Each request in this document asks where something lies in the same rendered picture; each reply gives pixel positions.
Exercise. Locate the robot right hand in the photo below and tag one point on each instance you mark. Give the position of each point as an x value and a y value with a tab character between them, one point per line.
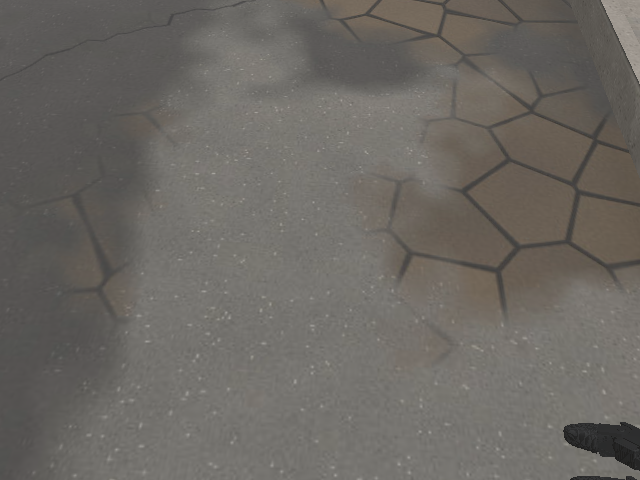
621	442

